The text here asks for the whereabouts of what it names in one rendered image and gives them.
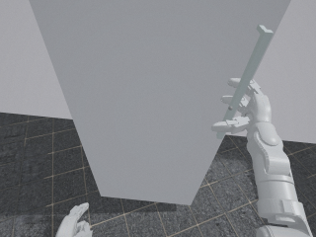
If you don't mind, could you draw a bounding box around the fridge door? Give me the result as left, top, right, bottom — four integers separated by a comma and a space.
29, 0, 291, 205

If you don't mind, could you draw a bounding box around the robot right upper arm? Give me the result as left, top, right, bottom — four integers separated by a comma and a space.
256, 225, 310, 237

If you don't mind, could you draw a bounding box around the robot left hand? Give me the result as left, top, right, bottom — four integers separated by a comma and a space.
55, 202, 93, 237

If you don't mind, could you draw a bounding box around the robot right hand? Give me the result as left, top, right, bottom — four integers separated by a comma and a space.
211, 78, 272, 134

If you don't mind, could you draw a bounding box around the handle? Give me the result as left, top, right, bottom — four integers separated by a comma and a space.
216, 24, 274, 139

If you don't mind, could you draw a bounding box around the right robot forearm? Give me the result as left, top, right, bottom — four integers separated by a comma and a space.
246, 121, 313, 237

